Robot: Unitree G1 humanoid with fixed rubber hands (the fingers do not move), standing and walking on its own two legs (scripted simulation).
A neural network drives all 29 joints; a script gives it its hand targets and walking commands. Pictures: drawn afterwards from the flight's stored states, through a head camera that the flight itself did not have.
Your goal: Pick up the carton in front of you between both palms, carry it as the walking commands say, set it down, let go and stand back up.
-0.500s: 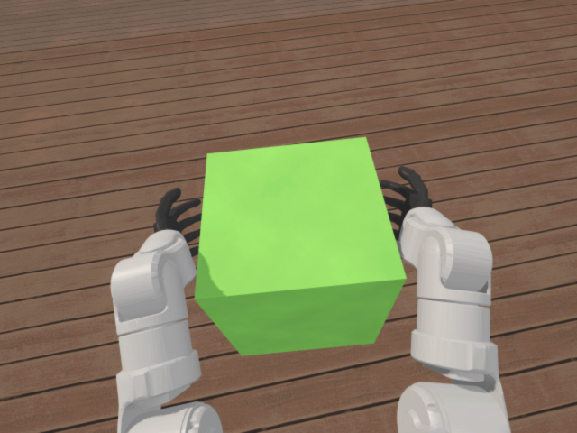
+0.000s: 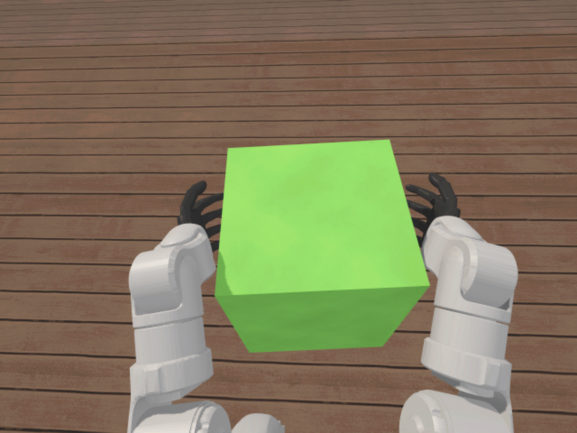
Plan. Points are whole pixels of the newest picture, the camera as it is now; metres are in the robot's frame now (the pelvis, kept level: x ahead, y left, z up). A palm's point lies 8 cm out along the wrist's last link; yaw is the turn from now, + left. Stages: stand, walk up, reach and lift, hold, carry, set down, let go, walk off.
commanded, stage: carry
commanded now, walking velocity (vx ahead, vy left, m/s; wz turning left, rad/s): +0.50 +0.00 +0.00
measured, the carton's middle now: (312, 256) +0.35 +0.03 +0.05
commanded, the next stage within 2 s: none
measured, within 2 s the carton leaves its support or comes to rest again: neither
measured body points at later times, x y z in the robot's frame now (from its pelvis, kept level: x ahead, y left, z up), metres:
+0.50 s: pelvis +0.32 +0.03 +0.05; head +0.35 +0.03 +0.50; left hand +0.69 +0.16 +0.18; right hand +0.67 -0.16 +0.19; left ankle +0.33 +0.12 -0.68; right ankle +0.37 -0.09 -0.58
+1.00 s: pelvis +0.63 +0.00 +0.10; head +0.64 +0.00 +0.55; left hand +0.98 +0.16 +0.25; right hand +1.00 -0.16 +0.25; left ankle +0.78 +0.12 -0.57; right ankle +0.54 -0.10 -0.64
